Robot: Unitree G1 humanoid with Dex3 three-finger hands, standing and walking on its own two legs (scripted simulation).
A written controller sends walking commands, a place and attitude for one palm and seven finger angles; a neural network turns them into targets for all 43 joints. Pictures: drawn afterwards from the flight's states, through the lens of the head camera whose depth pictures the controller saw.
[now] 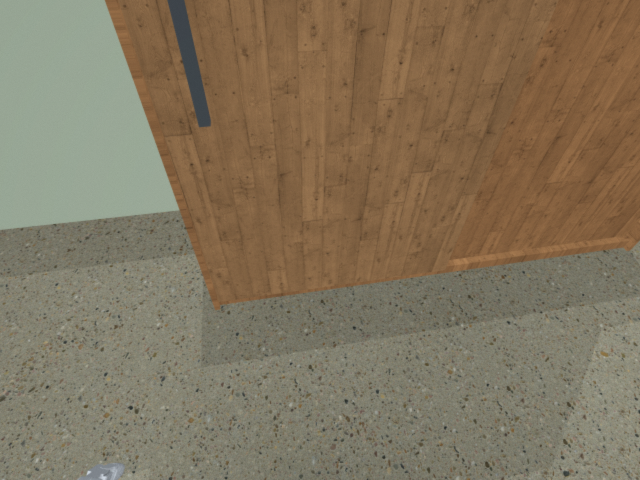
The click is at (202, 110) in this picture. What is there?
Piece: wardrobe's sliding door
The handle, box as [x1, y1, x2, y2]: [167, 0, 210, 126]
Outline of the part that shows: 167,0 199,126 208,126 210,125 210,119 184,1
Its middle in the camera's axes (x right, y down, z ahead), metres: -0.25 -0.36 +0.70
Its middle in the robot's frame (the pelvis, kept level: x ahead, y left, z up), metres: +0.78 +0.29 +0.19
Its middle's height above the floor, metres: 0.96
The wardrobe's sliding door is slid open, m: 0.00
